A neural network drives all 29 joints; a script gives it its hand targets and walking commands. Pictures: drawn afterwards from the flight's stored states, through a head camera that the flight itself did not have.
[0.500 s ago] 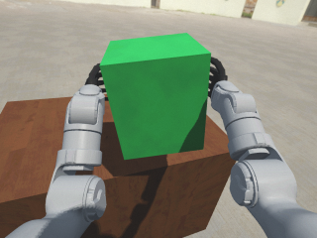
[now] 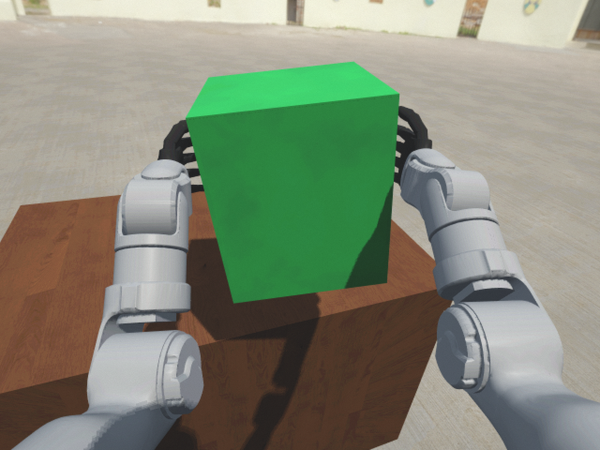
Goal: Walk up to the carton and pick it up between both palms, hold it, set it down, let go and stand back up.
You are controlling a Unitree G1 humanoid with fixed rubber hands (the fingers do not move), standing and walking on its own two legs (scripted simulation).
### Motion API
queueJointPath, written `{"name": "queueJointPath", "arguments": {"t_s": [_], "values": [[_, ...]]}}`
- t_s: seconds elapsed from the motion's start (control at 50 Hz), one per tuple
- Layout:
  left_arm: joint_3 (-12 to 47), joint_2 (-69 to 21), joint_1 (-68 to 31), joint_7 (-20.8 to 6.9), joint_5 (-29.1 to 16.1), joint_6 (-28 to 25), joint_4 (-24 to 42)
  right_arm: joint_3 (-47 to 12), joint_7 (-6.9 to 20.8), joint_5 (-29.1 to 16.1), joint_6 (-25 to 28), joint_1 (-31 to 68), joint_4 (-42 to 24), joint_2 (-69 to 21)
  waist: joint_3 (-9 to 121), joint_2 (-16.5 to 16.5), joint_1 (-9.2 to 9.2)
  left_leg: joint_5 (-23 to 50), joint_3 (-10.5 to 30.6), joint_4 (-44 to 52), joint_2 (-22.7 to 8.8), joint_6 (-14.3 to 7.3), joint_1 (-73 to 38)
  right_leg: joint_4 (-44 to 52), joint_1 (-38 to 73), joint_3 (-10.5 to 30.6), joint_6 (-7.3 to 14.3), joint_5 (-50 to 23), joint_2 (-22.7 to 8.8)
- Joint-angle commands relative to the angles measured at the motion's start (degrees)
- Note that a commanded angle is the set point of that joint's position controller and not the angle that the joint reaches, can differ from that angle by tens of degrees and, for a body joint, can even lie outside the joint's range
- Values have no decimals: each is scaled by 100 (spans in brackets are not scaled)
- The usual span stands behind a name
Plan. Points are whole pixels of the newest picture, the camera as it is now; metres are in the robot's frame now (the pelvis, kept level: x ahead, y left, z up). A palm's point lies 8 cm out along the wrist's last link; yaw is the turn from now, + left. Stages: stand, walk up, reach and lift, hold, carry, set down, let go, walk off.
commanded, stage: hold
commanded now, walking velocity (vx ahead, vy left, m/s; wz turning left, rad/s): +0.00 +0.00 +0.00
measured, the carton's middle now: (295, 178) +0.40 +0.04 +0.26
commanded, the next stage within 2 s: set down in 1.80 s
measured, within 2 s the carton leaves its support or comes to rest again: neither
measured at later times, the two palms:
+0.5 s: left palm (175, 160) +0.33 +0.18 +0.30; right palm (427, 158) +0.37 -0.12 +0.31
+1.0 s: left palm (178, 154) +0.34 +0.18 +0.30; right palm (421, 152) +0.38 -0.12 +0.31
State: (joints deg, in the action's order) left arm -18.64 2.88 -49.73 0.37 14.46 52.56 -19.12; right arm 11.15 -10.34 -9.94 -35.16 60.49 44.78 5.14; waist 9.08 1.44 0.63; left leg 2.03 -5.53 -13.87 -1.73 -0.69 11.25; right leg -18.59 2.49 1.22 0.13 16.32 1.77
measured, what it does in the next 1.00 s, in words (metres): stands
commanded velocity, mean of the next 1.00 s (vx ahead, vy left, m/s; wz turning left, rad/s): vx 0.00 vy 0.00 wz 0.00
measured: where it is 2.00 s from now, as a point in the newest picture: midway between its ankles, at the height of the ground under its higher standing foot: outside the picture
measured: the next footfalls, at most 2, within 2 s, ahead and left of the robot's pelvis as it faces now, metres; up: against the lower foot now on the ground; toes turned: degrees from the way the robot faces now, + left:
none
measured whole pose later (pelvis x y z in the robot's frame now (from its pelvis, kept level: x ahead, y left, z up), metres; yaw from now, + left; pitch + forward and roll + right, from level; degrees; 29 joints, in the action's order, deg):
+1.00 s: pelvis +0.01 +0.00 +0.00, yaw +0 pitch -4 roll +0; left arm -14.6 3.2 -48.6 3.8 14.2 54.6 -10.0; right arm 8.9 -11.4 -14.0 -35.3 58.4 37.2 5.9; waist 10.0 0.9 0.3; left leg 1.5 -5.5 -14.0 -1.7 -0.4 12.0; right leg -18.6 1.7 1.4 0.1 16.4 1.8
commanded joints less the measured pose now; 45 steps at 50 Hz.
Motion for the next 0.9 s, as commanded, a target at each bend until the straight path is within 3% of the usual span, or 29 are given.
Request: {"name": "queueJointPath", "arguments": {"t_s": [0.0, 0.06, 0.14, 0.16, 0.2, 0.3, 0.36, 0.42, 0.48, 0.52, 0.56, 0.62, 0.72, 0.78, 0.88], "values": [[2697, -3243, -5641, -929, -1502, -817, 1365, -1646, 462, -991, 347, 4310, -803, -2993, 2175, -567, -1073, -906, 651, -190, -234, 385, -2777, 674, -2255, 121, -107, -898, -66], [3204, -3514, -5594, -767, -1787, -865, 1867, -1881, 448, -1133, 429, 4288, -1298, -3029, 2813, -809, -1185, -407, 722, -374, -251, 527, -3161, 617, -2190, 105, -120, -1415, -26], [3307, -3621, -5323, -632, -1874, -814, 2471, -2090, 380, -1325, 362, 3858, -1543, -2988, 3102, -1044, -1223, 482, 756, -578, -213, 615, -3465, 561, -1914, 117, -128, -2092, 0], [3276, -3581, -5139, -628, -1874, -794, 2613, -2200, 363, -1401, 360, 3826, -1770, -2973, 3246, -985, -1142, 730, 730, -640, -176, 604, -3463, 531, -1735, 88, -144, -2282, 11], [3241, -3541, -4828, -653, -1814, -686, 2537, -2249, 321, -1468, 284, 3711, -1813, -2863, 2979, -936, -1160, 798, 731, -651, -163, 582, -3421, 554, -1713, 104, -162, -2313, 20], [2411, -3019, -4113, -983, -1209, -357, 1613, -2079, 224, -1188, -29, 3458, -1345, -2584, 1721, -321, -1098, -61, 593, -279, -123, 277, -2890, 692, -1603, 158, -220, -1765, -58], [1920, -2683, -4151, -1243, -905, -292, 812, -2047, 238, -1091, -162, 3845, -1162, -2696, 1058, 188, -883, -940, 525, -55, -92, 20, -2494, 876, -1878, 185, -248, -798, -111], [1798, -2565, -4614, -1426, -856, -320, 379, -1780, 303, -1010, -195, 4153, -897, -2624, 838, 356, -841, -1472, 484, -26, -102, 4, -2357, 1038, -2409, 249, -126, 46, -189], [1823, -2618, -5205, -1418, -964, -471, 352, -1648, 357, -1018, -57, 4541, -896, -2772, 1039, 436, -815, -1523, 524, -163, -65, 38, -2526, 1105, -2895, 251, -41, 301, -286], [1932, -2720, -5486, -1328, -1060, -583, 466, -1575, 407, -973, 39, 4664, -746, -2864, 1239, 249, -764, -1509, 516, -141, -101, 108, -2536, 1015, -2955, 182, -31, 254, -225], [2148, -2888, -5690, -1183, -1248, -714, 689, -1555, 441, -997, 185, 4750, -739, -2935, 1523, 83, -857, -1488, 601, -178, -142, 191, -2630, 963, -2982, 178, -28, 50, -213], [2766, -3336, -6071, -887, -1634, -896, 1254, -1614, 522, -1054, 370, 4781, -926, -3068, 2204, -551, -1021, -1237, 726, -185, -259, 398, -2797, 749, -2734, 113, -57, -539, -101], [3216, -3621, -5323, -605, -1853, -851, 2143, -2040, 446, -1379, 339, 4048, -1415, -2847, 3003, -1022, -1132, 362, 803, -550, -246, 613, -3439, 577, -2142, 111, -127, -1871, 12], [3351, -3643, -4805, -615, -1859, -692, 2787, -2301, 324, -1624, 274, 3602, -1906, -2719, 3235, -1175, -1224, 1194, 762, -739, -182, 670, -3643, 483, -1706, 120, -159, -2619, 37], [3034, -3314, -3813, -802, -1553, -316, 2672, -2490, 142, -1612, 17, 3216, -2300, -2465, 2651, -743, -1178, 1214, 693, -641, -127, 512, -3460, 486, -1324, 101, -283, -2987, 15]]}}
